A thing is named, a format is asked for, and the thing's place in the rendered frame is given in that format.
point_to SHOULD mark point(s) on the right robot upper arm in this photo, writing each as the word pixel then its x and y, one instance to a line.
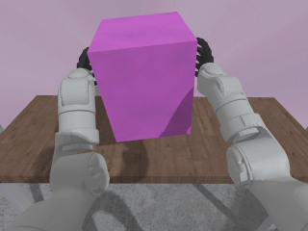
pixel 262 166

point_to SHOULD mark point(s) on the right robot forearm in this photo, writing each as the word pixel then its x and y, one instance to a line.
pixel 237 120

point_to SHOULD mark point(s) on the left robot upper arm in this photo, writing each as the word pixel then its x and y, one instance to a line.
pixel 75 181

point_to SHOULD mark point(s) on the right robot hand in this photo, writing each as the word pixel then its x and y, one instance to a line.
pixel 205 54

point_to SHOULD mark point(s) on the carton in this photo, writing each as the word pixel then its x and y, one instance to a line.
pixel 144 67

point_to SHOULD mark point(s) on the left robot hand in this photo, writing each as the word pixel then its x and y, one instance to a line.
pixel 84 62

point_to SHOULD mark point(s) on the left robot forearm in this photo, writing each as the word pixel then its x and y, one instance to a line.
pixel 76 113

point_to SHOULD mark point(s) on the table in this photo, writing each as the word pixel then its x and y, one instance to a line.
pixel 27 148

